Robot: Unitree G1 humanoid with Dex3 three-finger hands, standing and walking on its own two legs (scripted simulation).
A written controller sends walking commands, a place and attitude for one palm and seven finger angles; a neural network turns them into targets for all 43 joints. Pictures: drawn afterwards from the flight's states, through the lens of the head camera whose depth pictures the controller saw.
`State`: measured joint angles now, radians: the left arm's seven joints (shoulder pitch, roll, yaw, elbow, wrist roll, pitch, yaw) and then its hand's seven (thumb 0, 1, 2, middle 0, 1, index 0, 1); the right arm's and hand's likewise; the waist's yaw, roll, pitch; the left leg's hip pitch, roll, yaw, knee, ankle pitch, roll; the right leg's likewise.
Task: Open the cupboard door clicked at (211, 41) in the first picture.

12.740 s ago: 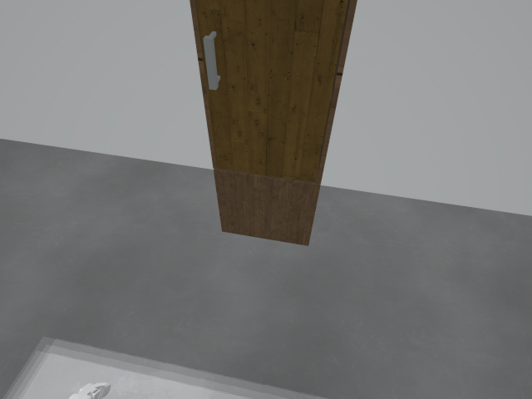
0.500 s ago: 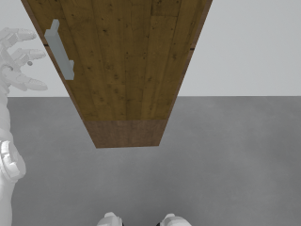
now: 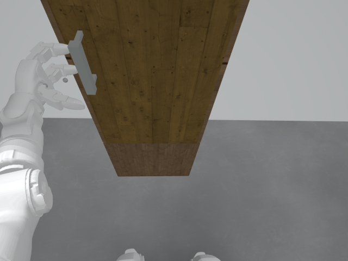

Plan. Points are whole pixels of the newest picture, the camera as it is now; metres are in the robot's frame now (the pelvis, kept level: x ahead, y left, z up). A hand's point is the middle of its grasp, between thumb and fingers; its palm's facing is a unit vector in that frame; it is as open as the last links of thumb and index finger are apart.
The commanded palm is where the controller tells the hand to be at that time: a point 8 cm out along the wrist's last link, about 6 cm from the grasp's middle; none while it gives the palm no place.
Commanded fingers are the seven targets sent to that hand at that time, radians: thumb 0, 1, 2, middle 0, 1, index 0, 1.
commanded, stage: slide the fingers in behind the handle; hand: left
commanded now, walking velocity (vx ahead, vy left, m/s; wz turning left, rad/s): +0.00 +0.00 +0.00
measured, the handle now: (85, 64) +0.54 +0.18 +0.12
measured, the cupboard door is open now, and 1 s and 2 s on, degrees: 0 0 0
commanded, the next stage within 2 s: close the thumb around the handle in 1.00 s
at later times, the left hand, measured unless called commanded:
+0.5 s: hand (80, 79) +0.49 +0.19 +0.12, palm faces -0.04 -1.00 +0.01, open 14.0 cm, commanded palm +0.47 +0.24 +0.12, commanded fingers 0.00 -0.50 0.30 -0.30 -1.20 -0.30 -1.20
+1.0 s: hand (84, 80) +0.49 +0.18 +0.12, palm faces -0.04 -1.00 +0.00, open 14.0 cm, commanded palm +0.47 +0.23 +0.12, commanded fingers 0.00 -0.50 0.30 -0.30 -1.20 -0.30 -1.20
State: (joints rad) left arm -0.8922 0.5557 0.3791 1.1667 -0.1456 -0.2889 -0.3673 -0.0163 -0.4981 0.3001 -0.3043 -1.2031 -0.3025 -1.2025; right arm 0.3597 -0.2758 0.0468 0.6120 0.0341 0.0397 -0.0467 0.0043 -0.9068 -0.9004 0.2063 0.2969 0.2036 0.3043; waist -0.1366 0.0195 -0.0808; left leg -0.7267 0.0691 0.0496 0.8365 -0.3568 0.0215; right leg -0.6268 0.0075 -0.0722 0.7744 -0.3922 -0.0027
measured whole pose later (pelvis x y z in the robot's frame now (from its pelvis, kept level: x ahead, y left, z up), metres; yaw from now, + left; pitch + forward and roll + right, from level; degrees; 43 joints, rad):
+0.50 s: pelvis +0.00 +0.00 +0.00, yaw -1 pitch +14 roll -2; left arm -0.87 0.51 0.38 1.15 -0.13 -0.28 -0.31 -0.02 -0.50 0.30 -0.30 -1.20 -0.30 -1.20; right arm 0.43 -0.28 0.03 0.63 0.03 0.04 -0.04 0.01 -0.91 -0.90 0.21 0.30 0.20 0.30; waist -0.16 0.03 -0.09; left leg -0.72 0.08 0.06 0.83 -0.35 0.02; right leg -0.63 0.01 -0.06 0.77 -0.39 -0.01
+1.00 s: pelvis +0.00 +0.00 +0.00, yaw +0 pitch +14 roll -2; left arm -0.90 0.47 0.32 1.15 -0.13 -0.31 -0.27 -0.02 -0.50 0.30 -0.30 -1.20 -0.30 -1.20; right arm 0.38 -0.28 0.03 0.64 0.03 0.02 -0.04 0.01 -0.91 -0.90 0.21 0.30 0.20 0.30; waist -0.14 0.02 -0.08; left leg -0.72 0.06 0.05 0.83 -0.35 0.02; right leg -0.63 0.01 -0.07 0.78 -0.39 -0.01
